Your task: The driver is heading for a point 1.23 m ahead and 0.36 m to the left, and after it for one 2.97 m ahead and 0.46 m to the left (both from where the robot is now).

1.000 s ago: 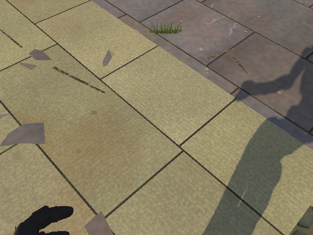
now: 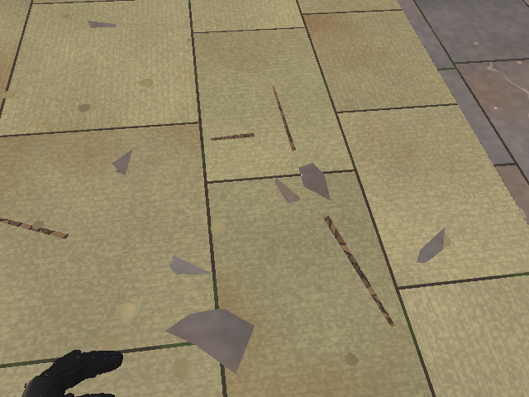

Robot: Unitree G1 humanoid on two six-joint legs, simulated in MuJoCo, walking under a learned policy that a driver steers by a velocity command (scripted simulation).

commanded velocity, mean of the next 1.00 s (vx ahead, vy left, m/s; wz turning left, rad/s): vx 0.50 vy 0.00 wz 0.29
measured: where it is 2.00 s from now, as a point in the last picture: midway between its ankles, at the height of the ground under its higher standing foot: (158, 197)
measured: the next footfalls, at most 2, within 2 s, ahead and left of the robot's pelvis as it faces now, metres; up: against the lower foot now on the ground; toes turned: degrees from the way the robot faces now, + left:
right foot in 0.04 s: +0.19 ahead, -0.13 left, +0.00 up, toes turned +5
left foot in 0.54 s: +0.42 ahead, +0.18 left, +0.00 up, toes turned +17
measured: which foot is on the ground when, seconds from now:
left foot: down 0.00-0.06, up 0.08-0.52, down 0.54-1.00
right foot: up 0.00-0.02, down 0.04-0.56, up 0.58-1.00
